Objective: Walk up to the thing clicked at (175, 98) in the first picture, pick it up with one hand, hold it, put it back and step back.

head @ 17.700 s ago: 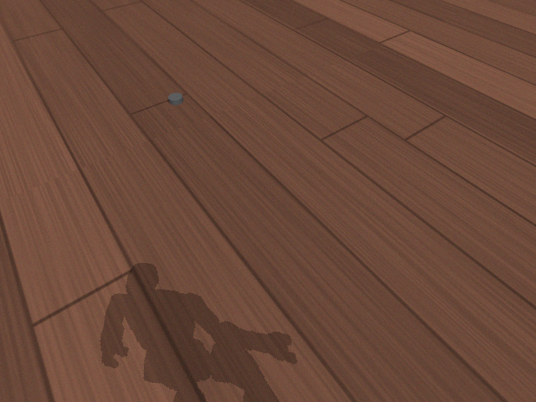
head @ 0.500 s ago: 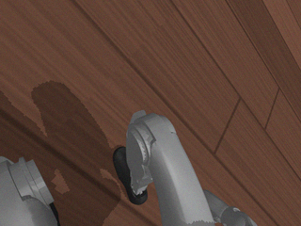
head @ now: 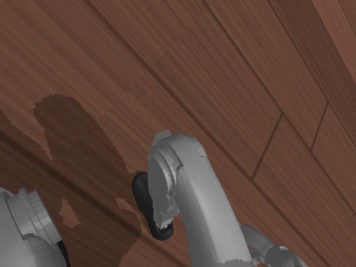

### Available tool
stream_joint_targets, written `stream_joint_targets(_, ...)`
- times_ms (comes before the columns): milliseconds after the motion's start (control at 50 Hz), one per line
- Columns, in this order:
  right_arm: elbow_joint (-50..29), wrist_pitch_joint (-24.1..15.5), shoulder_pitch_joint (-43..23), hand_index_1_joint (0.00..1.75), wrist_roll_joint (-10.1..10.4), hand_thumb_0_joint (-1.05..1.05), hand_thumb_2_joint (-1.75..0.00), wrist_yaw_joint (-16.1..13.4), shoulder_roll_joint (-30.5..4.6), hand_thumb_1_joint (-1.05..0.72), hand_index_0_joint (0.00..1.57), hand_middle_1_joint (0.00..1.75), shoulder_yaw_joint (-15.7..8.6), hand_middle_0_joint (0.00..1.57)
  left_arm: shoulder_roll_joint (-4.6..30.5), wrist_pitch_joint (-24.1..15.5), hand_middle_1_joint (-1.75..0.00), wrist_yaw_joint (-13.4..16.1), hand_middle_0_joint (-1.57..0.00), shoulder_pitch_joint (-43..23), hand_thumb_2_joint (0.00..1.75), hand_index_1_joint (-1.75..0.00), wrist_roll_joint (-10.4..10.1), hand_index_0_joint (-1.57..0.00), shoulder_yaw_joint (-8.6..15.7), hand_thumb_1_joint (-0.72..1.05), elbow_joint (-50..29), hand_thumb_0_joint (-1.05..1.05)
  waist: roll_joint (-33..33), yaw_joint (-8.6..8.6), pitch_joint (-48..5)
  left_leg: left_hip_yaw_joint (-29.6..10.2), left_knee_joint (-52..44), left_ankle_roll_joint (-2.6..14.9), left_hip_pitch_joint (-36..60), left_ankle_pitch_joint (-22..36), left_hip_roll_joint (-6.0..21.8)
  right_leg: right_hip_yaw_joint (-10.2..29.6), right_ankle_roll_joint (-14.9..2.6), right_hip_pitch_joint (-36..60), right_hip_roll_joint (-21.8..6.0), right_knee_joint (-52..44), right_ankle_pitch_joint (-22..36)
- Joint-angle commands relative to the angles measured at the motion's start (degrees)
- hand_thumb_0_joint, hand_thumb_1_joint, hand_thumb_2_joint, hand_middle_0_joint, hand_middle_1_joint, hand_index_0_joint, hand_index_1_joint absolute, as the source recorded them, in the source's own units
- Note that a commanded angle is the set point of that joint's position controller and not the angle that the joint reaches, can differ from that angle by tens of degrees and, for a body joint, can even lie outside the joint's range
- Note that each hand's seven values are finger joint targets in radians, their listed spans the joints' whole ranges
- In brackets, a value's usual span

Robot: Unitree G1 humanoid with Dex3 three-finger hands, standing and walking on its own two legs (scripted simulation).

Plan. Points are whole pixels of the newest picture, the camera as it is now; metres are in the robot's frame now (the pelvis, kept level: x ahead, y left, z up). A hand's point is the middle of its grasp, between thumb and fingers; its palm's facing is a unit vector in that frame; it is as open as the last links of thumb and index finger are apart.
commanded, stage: close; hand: left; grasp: from above
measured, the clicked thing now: out of the picture +0.45 +0.37 -0.28
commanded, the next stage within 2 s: settle in 0.42 s
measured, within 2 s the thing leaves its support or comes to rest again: leaves its support in 0.76 s
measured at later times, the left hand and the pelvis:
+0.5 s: hand out of the picture +0.43 +0.36 -0.25, palm faces -0.42 -0.16 -0.89, open 11.1 cm; pelvis +0.00 +0.00 +0.00, yaw +0 degrees
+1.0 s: hand out of the picture +0.44 +0.38 -0.20, palm faces -0.39 -0.15 -0.91, open 11.0 cm; pelvis +0.00 +0.00 +0.00, yaw +1 degrees
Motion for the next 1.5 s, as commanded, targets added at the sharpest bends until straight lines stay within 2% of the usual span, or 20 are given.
stream_joint_targets(0,0.76,0.72,9.84,0.3,0.13,0.0,-0.9,-0.68,-18.66,-0.89,0.2,0.3,-5.47,0.2,13.2,-0.91,-1.06,1.58,-0.41,-10.84,0.81,-0.99,-0.44,-0.48,-0.33,0.1,-4.97,0.0,32.03,-2.86,-36.44,7.11,-15.51,0.6,28.75,14.46,1.6,-7.87,-5.0,18.32,2.21,-10.44,15.81)
stream_joint_targets(80,0.71,1.15,9.69,0.3,-0.06,0.0,-0.9,-0.84,-18.36,-0.89,0.2,0.3,-4.75,0.2,14.11,-1.69,-1.05,2.46,-0.49,-10.68,0.84,-0.99,-0.14,-0.56,0.48,0.2,-4.75,0.0,30.61,-2.79,-36.39,7.27,-15.42,0.87,27.58,13.79,1.61,-7.66,-4.85,19.45,2.36,-11.0,15.7)
stream_joint_targets(200,0.3,0.52,9.39,0.3,0.03,0.0,-0.9,-0.9,-18.65,-0.89,0.2,0.3,-5.09,0.2,13.29,-1.05,-1.04,2.78,-0.58,-11.57,0.87,-0.98,0.65,-0.64,-0.84,0.3,-4.61,0.0,31.35,-3.25,-35.26,7.25,-15.22,0.73,28.37,12.74,1.57,-7.61,-4.82,17.42,2.06,-10.36,14.93)
stream_joint_targets(300,0.6,0.7,10.12,0.3,-0.24,0.0,-0.9,-1.05,-18.96,-0.89,0.2,0.3,-5.15,0.2,14.68,-0.74,-1.01,3.59,-0.66,-12.14,0.87,-0.96,0.82,-0.71,0.46,0.39,-4.65,0.0,31.91,-3.22,-36.25,7.3,-15.59,0.75,28.12,13.28,1.69,-7.54,-4.86,18.74,2.34,-11.07,15.43)
stream_joint_targets(360,0.32,0.27,9.96,0.3,-0.4,0.0,-0.9,-0.78,-19.01,-0.9,0.2,0.3,-5.42,0.2,12.24,-0.29,-1.01,3.01,-0.7,-12.34,0.85,-0.95,0.77,-0.75,-1.3,0.43,-3.96,0.0,32.54,-3.73,-35.14,7.08,-15.18,0.6,28.59,13.6,1.64,-7.97,-4.83,16.81,2.13,-10.14,15.52)
stream_joint_targets(420,0.54,0.15,10.03,0.3,0.12,0.0,-0.9,-0.72,-18.36,-0.9,0.2,0.3,-4.72,0.2,14.35,-0.23,-0.99,2.93,-0.73,-13.1,0.88,-0.94,0.27,-0.77,-0.13,0.46,-5.27,0.0,31.72,-3.19,-36.1,7.14,-14.96,0.76,28.09,13.98,1.65,-7.62,-4.7,17.98,2.05,-10.56,15.97)
stream_joint_targets(500,0.09,0.02,10.02,0.3,0.17,0.0,-0.9,-0.65,-18.64,-0.9,0.2,0.3,-4.87,0.2,12.72,0.0,-0.99,2.15,-0.78,-11.88,0.9,-0.95,-0.24,-0.82,-1.25,0.52,-3.54,0.0,31.33,-3.54,-34.4,7.17,-15.33,0.75,27.5,12.88,1.57,-7.77,-4.74,17.26,2.08,-10.56,14.85)
stream_joint_targets(680,0.6,1.16,11.21,0.3,0.56,0.0,-0.9,-1.17,-18.7,-0.9,0.2,0.3,-6.14,0.2,15.92,0.6,-1.0,0.86,-0.8,-14.93,0.93,-0.95,-0.5,-0.84,1.53,0.48,-10.87,0.0,36.04,-2.03,-40.61,7.49,-15.41,0.42,30.59,16.45,1.54,-7.41,-5.11,18.45,2.0,-10.13,17.58)
stream_joint_targets(740,0.41,1.22,11.41,0.3,0.57,0.0,-0.9,-0.89,-18.75,-0.9,0.2,0.3,-6.94,0.2,14.69,0.85,-1.0,-0.28,-0.82,-13.64,0.93,-0.96,-0.16,-0.87,1.1,0.51,-11.15,0.0,36.75,-2.09,-39.21,7.75,-16.0,0.27,30.79,16.08,1.38,-7.2,-5.25,17.59,1.78,-10.27,16.97)
stream_joint_targets(800,0.78,1.87,12.45,0.3,1.07,0.0,-0.9,-0.88,-18.21,-0.9,0.2,0.3,-8.13,0.2,15.41,1.33,-1.02,-1.25,-0.82,-12.48,0.92,-0.97,-0.67,-0.87,3.47,0.53,-14.39,0.0,37.44,-0.31,-41.72,8.39,-16.72,0.26,30.71,16.43,1.08,-6.78,-5.45,18.29,1.66,-10.63,17.01)
stream_joint_targets(900,0.36,2.57,12.67,0.3,2.23,0.0,-0.9,-0.54,-17.27,-0.9,0.2,0.3,-10.22,0.2,10.64,2.5,-1.04,-4.77,-0.83,-12.29,0.95,-0.99,-1.85,-0.88,1.21,0.54,-18.84,0.0,37.34,0.41,-43.04,8.88,-17.44,0.45,30.53,15.53,0.72,-6.08,-5.71,16.12,1.31,-11.36,16.19)
stream_joint_targets(920,1.75,3.11,14.49,0.3,2.54,0.0,-0.9,-0.69,-17.7,-0.9,0.2,0.3,-11.13,0.2,14.23,2.96,-1.04,-5.13,-0.81,-10.03,0.95,-0.99,-1.58,-0.87,4.39,0.52,-18.8,0.0,36.85,1.44,-45.08,9.01,-17.29,0.6,31.24,16.35,0.81,-5.69,-5.68,17.02,1.39,-11.51,16.66)
stream_joint_targets(940,0.23,3.36,13.93,0.3,3.0,0.0,-0.9,-0.61,-17.46,-0.9,0.2,0.3,-11.46,0.2,10.82,2.89,-1.03,-6.08,-0.83,-11.28,0.96,-0.98,-2.23,-0.88,2.55,0.55,-20.91,0.0,36.46,1.16,-44.45,9.35,-17.52,0.61,29.46,15.61,0.32,-5.56,-5.99,16.39,1.03,-11.86,15.92)
stream_joint_targets(960,1.19,3.83,14.35,0.3,3.06,0.0,-0.9,-0.56,-16.61,-0.9,0.2,0.3,-11.83,0.2,10.43,3.13,-1.03,-6.58,-0.83,-9.4,0.94,-0.98,-2.22,-0.88,2.82,0.54,-20.93,0.0,36.3,2.03,-46.48,9.78,-17.59,0.85,30.01,15.78,0.54,-5.02,-5.77,18.03,1.22,-12.24,16.72)
stream_joint_targets(980,-0.11,3.95,13.72,0.3,3.7,0.0,-0.9,-0.44,-15.88,-0.9,0.2,0.3,-12.01,0.2,6.34,3.32,-1.03,-7.73,-0.83,-10.73,0.93,-0.97,-2.83,-0.89,0.04,0.55,-22.95,0.0,35.57,1.64,-45.9,9.94,-17.77,0.88,29.92,15.83,0.33,-4.91,-5.84,16.68,1.12,-12.44,16.58)
stream_joint_targets(1060,0.62,5.23,15.05,0.3,5.45,0.0,-0.9,-0.69,-15.65,-0.9,0.2,0.3,-13.53,0.2,6.42,3.75,-1.02,-10.32,-0.8,-9.96,0.92,-0.97,-3.71,-0.86,0.74,0.52,-22.87,0.0,33.06,2.69,-45.74,10.16,-19.15,1.3,27.55,13.54,-0.07,-4.2,-5.97,15.97,0.89,-13.05,14.45)
stream_joint_targets(1100,0.6,6.14,15.16,0.3,6.12,0.0,-0.9,-0.88,-14.93,-0.9,0.2,0.3,-14.0,0.2,4.5,3.33,-1.0,-11.68,-0.84,-12.33,0.94,-0.96,-3.59,-0.88,-0.57,0.54,-25.91,0.0,33.13,3.13,-46.56,10.13,-19.98,1.19,28.36,12.75,-0.32,-4.04,-6.14,14.74,0.54,-13.09,13.59)
stream_joint_targets(1220,0.04,7.96,15.71,0.3,7.97,0.0,-0.9,-1.79,-14.09,-0.9,0.2,0.3,-15.49,0.2,3.57,2.78,-1.0,-14.31,-0.86,-13.63,0.97,-0.97,-3.11,-0.9,-0.38,0.55,-28.47,0.0,31.51,4.51,-47.73,11.01,-21.07,1.33,28.95,12.38,-1.06,-2.95,-6.58,13.96,-0.17,-13.94,12.71)
stream_joint_targets(1340,-0.23,9.55,16.35,0.3,8.6,0.0,-0.9,-2.99,-13.0,-0.9,0.2,0.3,-16.09,0.2,2.61,2.3,-1.01,-16.17,-0.87,-14.37,0.97,-0.97,-3.03,-0.91,-0.89,0.56,-28.35,0.0,29.07,4.3,-48.21,12.63,-20.71,1.93,27.26,12.1,-1.5,-1.64,-6.46,15.37,-0.45,-15.83,11.95)
stream_joint_targets(1480,-0.5,11.32,16.8,0.3,9.03,0.0,-0.9,-4.61,-12.53,-0.9,0.2,0.3,-16.92,0.2,4.32,1.93,-1.02,-17.95,-0.89,-15.11,1.02,-0.99,-3.23,-0.92,0.32,0.58,-31.75,0.0,28.41,5.74,-50.61,13.37,-21.96,2.11,27.78,11.67,-1.64,-1.02,-6.49,16.91,-0.6,-17.16,10.83)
